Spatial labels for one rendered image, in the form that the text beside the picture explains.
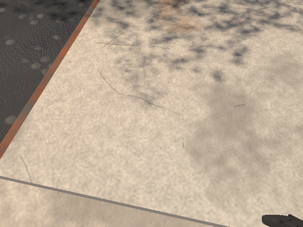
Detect robot right hand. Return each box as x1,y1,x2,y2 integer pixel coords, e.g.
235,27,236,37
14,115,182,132
261,214,303,227

